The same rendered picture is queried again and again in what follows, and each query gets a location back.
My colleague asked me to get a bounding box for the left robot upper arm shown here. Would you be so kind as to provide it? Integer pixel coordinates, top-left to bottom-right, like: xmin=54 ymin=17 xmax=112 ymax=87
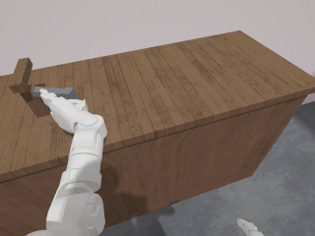
xmin=26 ymin=192 xmax=105 ymax=236

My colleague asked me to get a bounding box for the left robot forearm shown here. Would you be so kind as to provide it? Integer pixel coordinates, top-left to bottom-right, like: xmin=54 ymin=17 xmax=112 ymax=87
xmin=46 ymin=110 xmax=107 ymax=230

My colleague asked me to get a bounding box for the robot left hand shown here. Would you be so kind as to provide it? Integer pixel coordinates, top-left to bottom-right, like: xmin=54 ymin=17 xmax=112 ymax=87
xmin=39 ymin=88 xmax=89 ymax=134

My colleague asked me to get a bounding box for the robot right hand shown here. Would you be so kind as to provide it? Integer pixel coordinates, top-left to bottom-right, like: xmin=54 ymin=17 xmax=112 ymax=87
xmin=237 ymin=218 xmax=264 ymax=236

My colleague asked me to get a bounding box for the counter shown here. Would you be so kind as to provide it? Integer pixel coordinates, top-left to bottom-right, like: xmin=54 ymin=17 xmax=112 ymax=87
xmin=0 ymin=30 xmax=315 ymax=236

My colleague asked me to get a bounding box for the tap lever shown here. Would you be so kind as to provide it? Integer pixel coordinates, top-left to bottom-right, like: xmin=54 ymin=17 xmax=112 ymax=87
xmin=31 ymin=87 xmax=77 ymax=100

